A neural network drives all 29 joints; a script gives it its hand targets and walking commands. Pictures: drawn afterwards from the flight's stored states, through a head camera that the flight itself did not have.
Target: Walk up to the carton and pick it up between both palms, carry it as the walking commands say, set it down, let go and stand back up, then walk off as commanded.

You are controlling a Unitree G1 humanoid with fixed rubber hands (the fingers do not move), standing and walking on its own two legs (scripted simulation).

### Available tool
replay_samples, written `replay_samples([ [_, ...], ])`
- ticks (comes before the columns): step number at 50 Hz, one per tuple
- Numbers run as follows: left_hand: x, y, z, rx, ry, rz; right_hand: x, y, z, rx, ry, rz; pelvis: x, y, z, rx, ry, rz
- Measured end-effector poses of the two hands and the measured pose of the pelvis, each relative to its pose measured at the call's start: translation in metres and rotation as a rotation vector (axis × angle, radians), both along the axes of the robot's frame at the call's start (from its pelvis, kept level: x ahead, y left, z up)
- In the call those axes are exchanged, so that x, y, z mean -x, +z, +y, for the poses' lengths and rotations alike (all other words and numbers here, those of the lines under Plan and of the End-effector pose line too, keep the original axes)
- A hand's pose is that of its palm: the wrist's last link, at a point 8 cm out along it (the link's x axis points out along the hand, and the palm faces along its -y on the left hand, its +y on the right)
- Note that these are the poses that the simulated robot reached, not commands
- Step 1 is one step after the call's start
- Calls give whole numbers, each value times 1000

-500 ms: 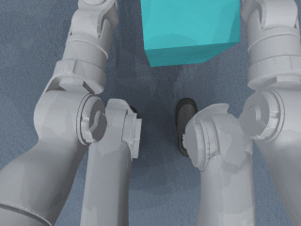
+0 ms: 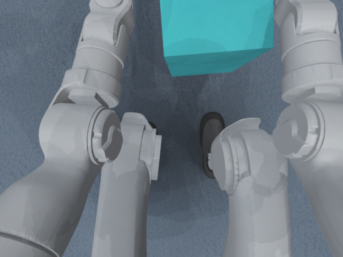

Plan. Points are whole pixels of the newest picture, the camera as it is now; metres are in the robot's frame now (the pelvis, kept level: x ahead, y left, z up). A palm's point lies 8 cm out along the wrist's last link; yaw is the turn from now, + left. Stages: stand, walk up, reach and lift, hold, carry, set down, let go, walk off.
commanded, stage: set down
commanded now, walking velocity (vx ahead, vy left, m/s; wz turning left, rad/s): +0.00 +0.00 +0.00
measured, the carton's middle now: (204, 9) +0.52 -0.04 -0.24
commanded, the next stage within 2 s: let go in 1.72 s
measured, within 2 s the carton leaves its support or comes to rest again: rests again in 0.14 s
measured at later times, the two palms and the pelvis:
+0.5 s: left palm out of the picture +0.55 +0.16 -0.18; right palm out of the picture +0.54 -0.19 -0.19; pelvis +0.00 +0.00 +0.00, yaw +0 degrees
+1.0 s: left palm out of the picture +0.55 +0.16 -0.04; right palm out of the picture +0.55 -0.18 -0.06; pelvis -0.01 +0.00 +0.07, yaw +0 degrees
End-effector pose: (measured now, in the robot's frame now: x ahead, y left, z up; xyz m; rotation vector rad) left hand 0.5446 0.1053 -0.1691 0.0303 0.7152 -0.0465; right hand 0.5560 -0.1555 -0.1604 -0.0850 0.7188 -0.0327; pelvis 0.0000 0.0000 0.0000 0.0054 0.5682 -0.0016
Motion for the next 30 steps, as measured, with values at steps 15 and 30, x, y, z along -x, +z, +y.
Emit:
replay_samples([
  [15, 4, -19, 43, -102, 109, 6, 14, -29, -23, -15, -169, 26, -6, 1, 1, 4, 8, 16],
  [30, -9, 14, 52, -87, 133, -108, 12, -12, -33, -24, -222, -40, 0, 3, 2, 6, 11, -33],
])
